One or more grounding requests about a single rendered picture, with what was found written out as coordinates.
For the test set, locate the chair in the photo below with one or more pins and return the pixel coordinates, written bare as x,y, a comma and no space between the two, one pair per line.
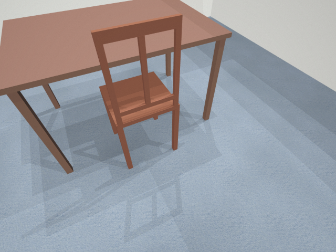
139,98

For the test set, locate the table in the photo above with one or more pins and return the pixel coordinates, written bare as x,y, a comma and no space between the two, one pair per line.
42,49

